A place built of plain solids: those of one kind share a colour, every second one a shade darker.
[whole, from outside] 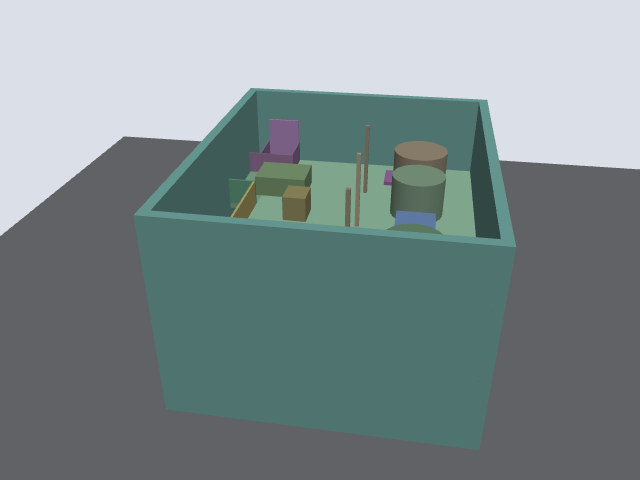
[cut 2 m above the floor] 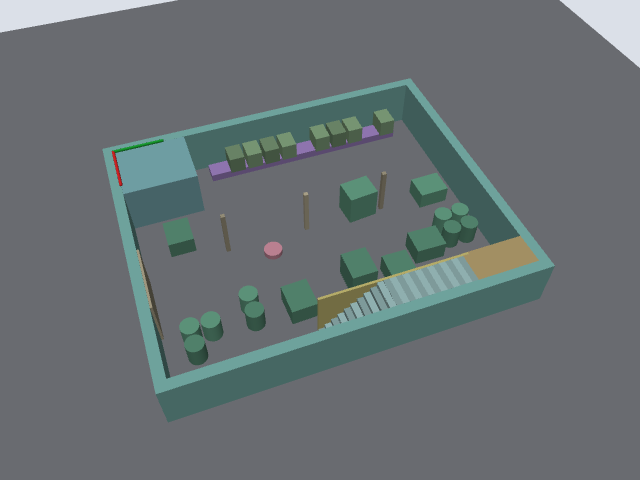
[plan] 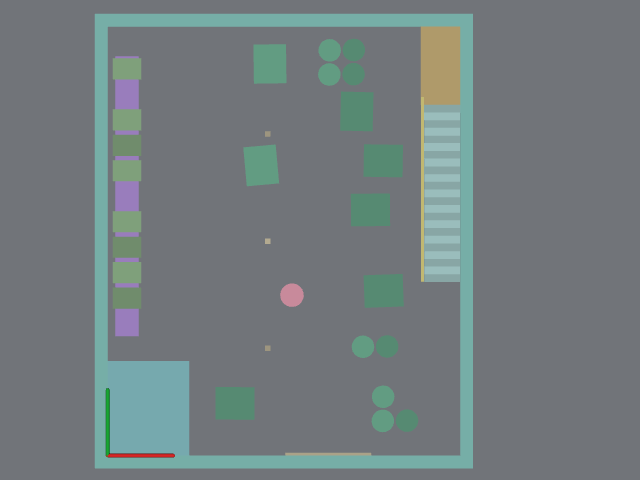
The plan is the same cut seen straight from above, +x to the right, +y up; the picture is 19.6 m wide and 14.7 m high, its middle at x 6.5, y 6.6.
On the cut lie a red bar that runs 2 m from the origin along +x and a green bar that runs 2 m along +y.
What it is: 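The cask floor and the brewing floor of a tower brewery's brewhouse, with the steep straight timber stair of 24 risers, between a boarded wall and the brick wall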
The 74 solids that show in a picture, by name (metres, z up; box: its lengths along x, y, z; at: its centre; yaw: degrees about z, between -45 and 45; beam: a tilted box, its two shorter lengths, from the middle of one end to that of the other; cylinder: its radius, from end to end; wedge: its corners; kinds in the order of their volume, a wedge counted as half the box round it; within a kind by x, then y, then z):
{
 "wall_1": {"box": [0.4, 13.93, 8.34], "at": [-0.2, 6.57, 4.12]},
 "wall_2": {"box": [11.59, 0.4, 8.34], "at": [5.39, -0.2, 4.12]},
 "wall_3": {"box": [11.59, 0.4, 8.34], "at": [5.39, 13.33, 4.12]},
 "wall_4": {"box": [0.4, 13.93, 8.34], "at": [10.99, 6.57, 4.12]},
 "upper_floor_1": {"box": [9.6, 13.15, 0.3], "at": [4.79, 6.57, 4.6]},
 "upper_floor_2": {"box": [1.22, 5.33, 0.3], "at": [10.19, 2.65, 4.6]},
 "office_1": {"box": [2.5, 2.9, 2.25], "at": [1.25, 1.45, 1.07]},
 "stair_steps_1": {"box": [1.1, 0.24, 0.25], "at": [10.24, 5.43, 0.07]},
 "stair_steps_2": {"box": [1.1, 0.24, 0.45], "at": [10.24, 5.67, 0.17]},
 "stair_steps_3": {"box": [1.1, 0.24, 0.64], "at": [10.24, 5.91, 0.27]},
 "stair_steps_4": {"box": [1.1, 0.24, 0.84], "at": [10.24, 6.14, 0.37]},
 "stair_steps_5": {"box": [1.1, 0.24, 1.04], "at": [10.24, 6.38, 0.47]},
 "stair_steps_6": {"box": [1.1, 0.24, 1.24], "at": [10.24, 6.61, 0.57]},
 "stair_steps_7": {"box": [1.1, 0.24, 1.44], "at": [10.24, 6.85, 0.67]},
 "stair_steps_8": {"box": [1.1, 0.24, 1.63], "at": [10.24, 7.09, 0.77]},
 "stair_steps_9": {"box": [1.1, 0.24, 1.83], "at": [10.24, 7.32, 0.87]},
 "stair_steps_10": {"box": [1.1, 0.24, 2.03], "at": [10.24, 7.56, 0.97]},
 "stair_steps_11": {"box": [1.1, 0.24, 2.23], "at": [10.24, 7.79, 1.06]},
 "stair_steps_12": {"box": [1.1, 0.24, 2.43], "at": [10.24, 8.03, 1.16]},
 "stair_steps_13": {"box": [1.1, 0.24, 2.63], "at": [10.24, 8.27, 1.26]},
 "stair_steps_14": {"box": [1.1, 0.24, 2.82], "at": [10.24, 8.5, 1.36]},
 "stair_steps_15": {"box": [1.1, 0.24, 3.02], "at": [10.24, 8.74, 1.46]},
 "stair_steps_16": {"box": [1.1, 0.24, 3.22], "at": [10.24, 8.97, 1.56]},
 "stair_steps_17": {"box": [1.1, 0.24, 3.42], "at": [10.24, 9.21, 1.66]},
 "stair_steps_18": {"box": [1.1, 0.24, 3.62], "at": [10.24, 9.45, 1.76]},
 "stair_steps_19": {"box": [1.1, 0.24, 3.81], "at": [10.24, 9.68, 1.86]},
 "stair_steps_20": {"box": [1.1, 0.24, 4.01], "at": [10.24, 9.92, 1.96]},
 "stair_steps_21": {"box": [1.1, 0.24, 4.21], "at": [10.24, 10.15, 2.05]},
 "stair_steps_22": {"box": [1.1, 0.24, 4.41], "at": [10.24, 10.39, 2.15]},
 "stair_steps_23": {"box": [1.1, 0.24, 4.61], "at": [10.24, 10.63, 2.25]},
 "stair_head_landing_1": {"box": [1.22, 2.4, 4.8], "at": [10.19, 11.94, 2.35]},
 "load_1": {"box": [1.2, 1.0, 0.77], "at": [3.9, 1.6, 0.34], "yaw": -0.2},
 "load_2": {"box": [1.0, 1.2, 1.37], "at": [4.7, 8.88, 0.64], "yaw": 5.2},
 "load_3": {"box": [1.0, 1.2, 0.77], "at": [4.97, 11.99, 0.34], "yaw": 0.7},
 "load_4": {"cylinder": 0.34, "from": [6.79, 11.67, -0.05], "to": [6.79, 11.67, 0.88]},
 "load_5": {"cylinder": 0.34, "from": [6.8, 12.41, -0.05], "to": [6.8, 12.41, 0.88]},
 "load_6": {"cylinder": 0.34, "from": [7.53, 11.68, -0.05], "to": [7.53, 11.68, 0.88]},
 "load_7": {"cylinder": 0.34, "from": [7.54, 12.42, -0.05], "to": [7.54, 12.42, 0.88]},
 "load_8": {"box": [1.0, 1.2, 0.82], "at": [7.63, 10.54, 0.36], "yaw": -1.3},
 "load_9": {"cylinder": 0.34, "from": [7.82, 3.33, -0.05], "to": [7.82, 3.33, 0.88]},
 "load_10": {"box": [1.2, 1.0, 1.13], "at": [8.05, 7.52, 0.52], "yaw": 0.5},
 "load_11": {"cylinder": 0.34, "from": [8.42, 1.06, -0.05], "to": [8.42, 1.06, 0.88]},
 "load_12": {"cylinder": 0.34, "from": [8.43, 1.8, -0.05], "to": [8.43, 1.8, 0.88]},
 "load_13": {"box": [1.2, 1.0, 0.82], "at": [8.44, 9.03, 0.36], "yaw": -0.8},
 "load_14": {"box": [1.2, 1.0, 0.82], "at": [8.45, 5.04, 0.36], "yaw": 2.1},
 "load_15": {"cylinder": 0.34, "from": [8.56, 3.34, -0.05], "to": [8.56, 3.34, 0.88]},
 "load_16": {"cylinder": 0.34, "from": [9.16, 1.07, -0.05], "to": [9.16, 1.07, 0.88]},
 "liquor_back_1": {"cylinder": 1.05, "from": [2.49, 11.49, 4.7], "to": [2.49, 11.49, 7.13]},
 "mash_tun_1": {"cylinder": 1.24, "from": [2.49, 1.64, 4.7], "to": [2.49, 1.64, 6.34]},
 "copper_1": {"cylinder": 1.13, "from": [2.49, 4.92, 4.7], "to": [2.49, 4.92, 6.52]},
 "hop_back_1": {"box": [1.56, 2.16, 1.19], "at": [2.49, 8.21, 5.3]},
 "cooler_1": {"box": [2.3, 1.77, 0.96], "at": [8.69, 3.53, 5.18]},
 "cask_1": {"box": [0.88, 0.65, 0.74], "at": [0.59, 4.82, 0.67]},
 "cask_2": {"box": [0.88, 0.65, 0.74], "at": [0.59, 5.6, 0.67]},
 "cask_3": {"box": [0.88, 0.65, 0.74], "at": [0.59, 6.38, 0.67]},
 "cask_4": {"box": [0.88, 0.65, 0.74], "at": [0.59, 7.16, 0.67]},
 "cask_5": {"box": [0.88, 0.65, 0.74], "at": [0.59, 8.72, 0.67]},
 "cask_6": {"box": [0.88, 0.65, 0.74], "at": [0.59, 9.5, 0.67]},
 "cask_7": {"box": [0.88, 0.65, 0.74], "at": [0.59, 10.28, 0.67]},
 "cask_8": {"box": [0.88, 0.65, 0.74], "at": [0.59, 11.84, 0.67]},
 "stair_wall_1": {"box": [0.1, 5.66, 5.9], "at": [9.64, 8.15, 2.9]},
 "stillage_1": {"box": [0.72, 8.58, 0.39], "at": [0.59, 7.94, 0.14]},
 "malt_1": {"box": [1.0, 1.2, 1.13], "at": [7.57, 6.01, 5.27], "yaw": -0.7},
 "post_1": {"box": [0.17, 0.17, 8.04], "at": [4.9, 3.28, 3.97]},
 "post_2": {"box": [0.17, 0.17, 8.04], "at": [4.9, 6.57, 3.97]},
 "post_3": {"box": [0.17, 0.17, 8.04], "at": [4.9, 9.85, 3.97]},
 "loading_door_1": {"box": [2.64, 0.09, 2.87], "at": [6.75, 0.04, 1.39]},
 "hoist_door_1": {"box": [1.54, 0.09, 2.12], "at": [9.44, 0.04, 5.81]},
 "hoist_rail_1": {"box": [0.04, 1.93, 1.05], "at": [8.66, 0.93, 5.23]},
 "hoist_rail_2": {"box": [2.22, 0.04, 1.05], "at": [9.71, 1.84, 5.23]},
 "hoist_rail_3": {"box": [0.04, 1.93, 1.05], "at": [10.22, 0.93, 5.23]},
 "well_guard_1": {"box": [1.2, 0.1, 1.15], "at": [10.19, 5.27, 5.28]},
 "plinth_walk_1": {"box": [0.4, 1.4, 0.22], "at": [3.92, 1.64, 4.81]},
 "hose_coil_1": {"cylinder": 0.36, "from": [5.64, 4.91, -0.05], "to": [5.64, 4.91, 0.23]}
}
